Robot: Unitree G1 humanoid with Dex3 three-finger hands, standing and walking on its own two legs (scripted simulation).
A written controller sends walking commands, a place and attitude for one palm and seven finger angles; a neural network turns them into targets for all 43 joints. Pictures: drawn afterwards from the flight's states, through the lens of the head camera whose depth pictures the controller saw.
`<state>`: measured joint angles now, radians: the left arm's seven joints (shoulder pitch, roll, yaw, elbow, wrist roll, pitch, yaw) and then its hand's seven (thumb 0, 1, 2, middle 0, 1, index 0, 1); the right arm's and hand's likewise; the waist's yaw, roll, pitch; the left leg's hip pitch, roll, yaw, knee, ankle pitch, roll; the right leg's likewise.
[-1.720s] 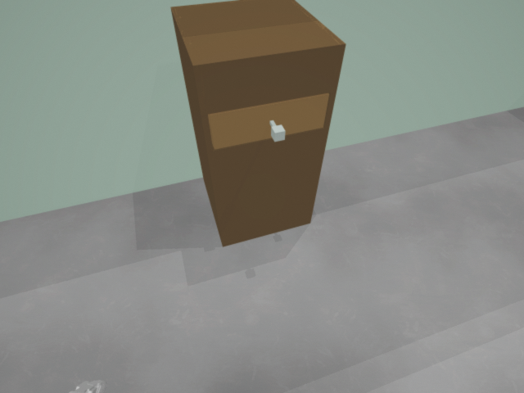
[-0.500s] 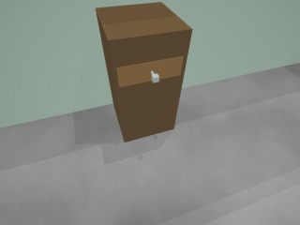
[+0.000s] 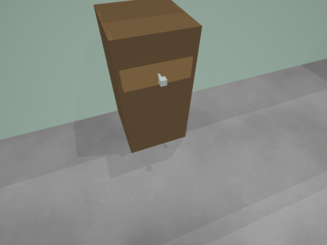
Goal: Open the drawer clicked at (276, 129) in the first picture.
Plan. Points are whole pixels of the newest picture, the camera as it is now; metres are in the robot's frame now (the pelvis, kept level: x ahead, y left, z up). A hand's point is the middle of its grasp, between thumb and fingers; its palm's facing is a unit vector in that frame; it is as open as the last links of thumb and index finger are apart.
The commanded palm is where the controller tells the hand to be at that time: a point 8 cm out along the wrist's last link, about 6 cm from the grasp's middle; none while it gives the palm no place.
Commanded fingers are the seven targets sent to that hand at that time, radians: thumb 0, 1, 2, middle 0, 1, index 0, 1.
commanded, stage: walk to a spot facing it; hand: left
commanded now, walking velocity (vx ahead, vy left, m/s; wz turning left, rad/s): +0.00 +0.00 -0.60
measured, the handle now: (161, 79) +0.89 +0.08 -0.14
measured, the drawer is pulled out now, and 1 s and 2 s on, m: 0.00 0.00 0.00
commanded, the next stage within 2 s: none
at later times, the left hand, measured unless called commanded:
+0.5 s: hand out of the picture +0.05 +0.17 -0.16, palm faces -0.18 -0.95 -0.24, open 7.4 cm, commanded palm none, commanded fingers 0.00 0.90 0.90 -0.20 -0.30 -0.20 -0.30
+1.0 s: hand (114, 243) +0.16 +0.15 -0.16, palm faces -0.52 -0.82 -0.22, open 7.4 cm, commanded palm none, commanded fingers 0.00 0.90 0.90 -0.20 -0.30 -0.20 -0.30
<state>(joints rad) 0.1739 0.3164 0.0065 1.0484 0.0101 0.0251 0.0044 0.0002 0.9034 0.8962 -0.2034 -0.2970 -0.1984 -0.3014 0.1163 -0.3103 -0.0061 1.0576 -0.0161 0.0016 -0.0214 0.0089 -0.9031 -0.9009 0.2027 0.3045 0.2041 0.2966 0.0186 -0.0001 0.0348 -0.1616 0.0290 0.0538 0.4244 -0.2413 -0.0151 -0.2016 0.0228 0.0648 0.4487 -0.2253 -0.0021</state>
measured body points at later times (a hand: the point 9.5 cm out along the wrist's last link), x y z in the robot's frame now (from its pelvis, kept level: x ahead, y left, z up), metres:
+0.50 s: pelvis -0.02 -0.02 +0.00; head +0.01 -0.04 +0.44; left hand +0.06 +0.22 -0.14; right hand +0.02 -0.29 -0.15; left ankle -0.01 +0.14 -0.68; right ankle -0.01 -0.11 -0.74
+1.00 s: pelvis -0.04 +0.02 -0.01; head +0.00 +0.01 +0.44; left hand +0.18 +0.20 -0.15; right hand -0.13 -0.22 -0.14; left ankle +0.00 +0.14 -0.74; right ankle -0.10 -0.10 -0.71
